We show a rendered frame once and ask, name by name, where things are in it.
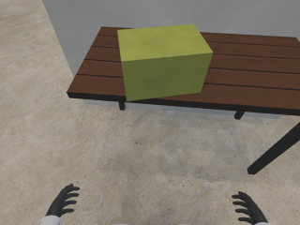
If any carton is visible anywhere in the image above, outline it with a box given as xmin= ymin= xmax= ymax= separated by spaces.
xmin=117 ymin=23 xmax=213 ymax=101

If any robot right hand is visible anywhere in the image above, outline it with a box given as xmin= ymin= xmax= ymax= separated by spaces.
xmin=232 ymin=191 xmax=268 ymax=225

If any table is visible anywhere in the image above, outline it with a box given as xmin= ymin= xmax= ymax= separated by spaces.
xmin=67 ymin=26 xmax=300 ymax=175

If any left robot forearm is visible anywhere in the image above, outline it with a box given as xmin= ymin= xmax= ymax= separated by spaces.
xmin=37 ymin=215 xmax=62 ymax=225

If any robot left hand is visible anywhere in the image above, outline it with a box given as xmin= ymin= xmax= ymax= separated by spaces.
xmin=45 ymin=184 xmax=80 ymax=218

